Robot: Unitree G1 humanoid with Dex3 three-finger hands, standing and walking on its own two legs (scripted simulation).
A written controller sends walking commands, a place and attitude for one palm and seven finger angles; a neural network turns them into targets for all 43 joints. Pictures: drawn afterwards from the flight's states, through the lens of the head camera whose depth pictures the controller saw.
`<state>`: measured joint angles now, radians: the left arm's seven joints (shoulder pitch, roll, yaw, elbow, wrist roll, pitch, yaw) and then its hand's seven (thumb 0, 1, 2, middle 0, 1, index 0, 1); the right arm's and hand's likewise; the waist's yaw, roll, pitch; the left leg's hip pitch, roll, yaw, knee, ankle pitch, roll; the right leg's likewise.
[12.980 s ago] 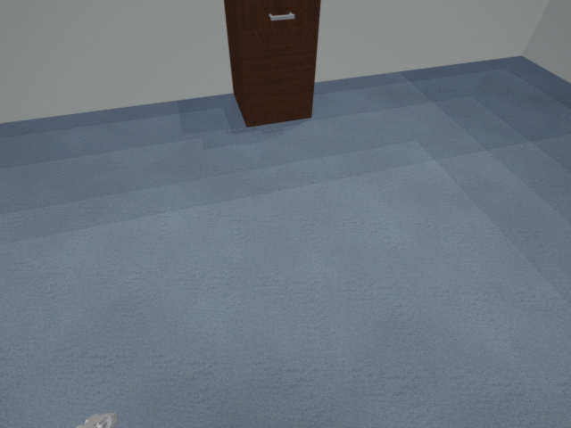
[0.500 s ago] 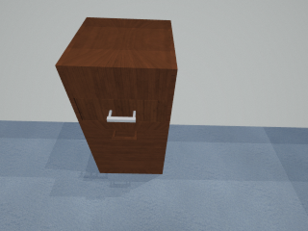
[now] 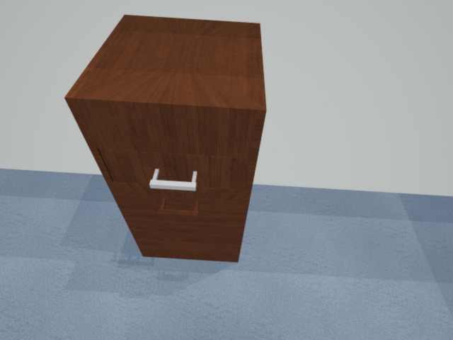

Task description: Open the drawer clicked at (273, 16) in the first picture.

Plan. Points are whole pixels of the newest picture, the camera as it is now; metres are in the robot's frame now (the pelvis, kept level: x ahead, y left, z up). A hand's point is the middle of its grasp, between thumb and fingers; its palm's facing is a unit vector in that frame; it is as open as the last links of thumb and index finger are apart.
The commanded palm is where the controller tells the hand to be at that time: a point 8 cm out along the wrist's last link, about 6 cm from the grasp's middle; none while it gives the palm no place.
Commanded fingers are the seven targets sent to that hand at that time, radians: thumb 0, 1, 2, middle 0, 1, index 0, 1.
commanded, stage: come to a stop and stand still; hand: left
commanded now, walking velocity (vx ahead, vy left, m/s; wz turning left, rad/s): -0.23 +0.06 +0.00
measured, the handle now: (174, 179) +0.51 +0.19 -0.13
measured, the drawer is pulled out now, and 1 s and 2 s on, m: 0.00 0.00 0.00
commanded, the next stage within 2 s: look again from close up in 1.22 s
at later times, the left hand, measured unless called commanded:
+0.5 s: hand out of the picture +0.07 +0.18 -0.16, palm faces +0.02 -0.97 -0.22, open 7.3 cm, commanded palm none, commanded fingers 0.00 0.90 0.90 -0.20 -0.30 -0.20 -0.30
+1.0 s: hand out of the picture -0.01 +0.15 -0.17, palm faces +0.04 -0.98 -0.17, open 7.4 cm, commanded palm none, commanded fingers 0.00 0.90 0.90 -0.20 -0.30 -0.20 -0.30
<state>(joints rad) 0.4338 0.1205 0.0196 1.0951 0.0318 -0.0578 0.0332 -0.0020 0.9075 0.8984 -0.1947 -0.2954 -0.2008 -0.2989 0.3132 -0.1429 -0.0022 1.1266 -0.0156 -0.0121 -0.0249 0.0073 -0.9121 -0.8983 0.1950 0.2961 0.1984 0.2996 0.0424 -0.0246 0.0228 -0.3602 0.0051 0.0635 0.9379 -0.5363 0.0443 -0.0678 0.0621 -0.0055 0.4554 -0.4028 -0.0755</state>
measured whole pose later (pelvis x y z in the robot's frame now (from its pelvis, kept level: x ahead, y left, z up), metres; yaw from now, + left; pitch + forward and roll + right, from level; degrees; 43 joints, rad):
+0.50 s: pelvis +0.00 -0.01 +0.00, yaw -2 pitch +0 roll +0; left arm 0.23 0.18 0.05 0.94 0.03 0.03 0.03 0.00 0.91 0.90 -0.19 -0.30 -0.20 -0.30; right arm 0.16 -0.16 -0.03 0.98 -0.03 0.03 -0.03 -0.01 -0.93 -0.90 0.20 0.30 0.20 0.30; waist 0.01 0.00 0.04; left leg -0.35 0.01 0.06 0.48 -0.13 0.04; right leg -0.30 -0.04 -0.02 0.77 -0.45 0.01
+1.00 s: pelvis +0.01 -0.01 +0.01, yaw -2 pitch +0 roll +0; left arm 0.32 0.15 0.01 1.08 0.02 0.02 0.04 0.00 0.91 0.90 -0.20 -0.30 -0.20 -0.30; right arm 0.27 -0.15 0.00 1.05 -0.01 0.01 -0.05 0.01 -0.92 -0.90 0.19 0.30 0.20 0.30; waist 0.03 -0.04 0.04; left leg -0.24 -0.01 0.05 0.49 -0.25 0.03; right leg -0.16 -0.03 -0.01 0.50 -0.33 0.02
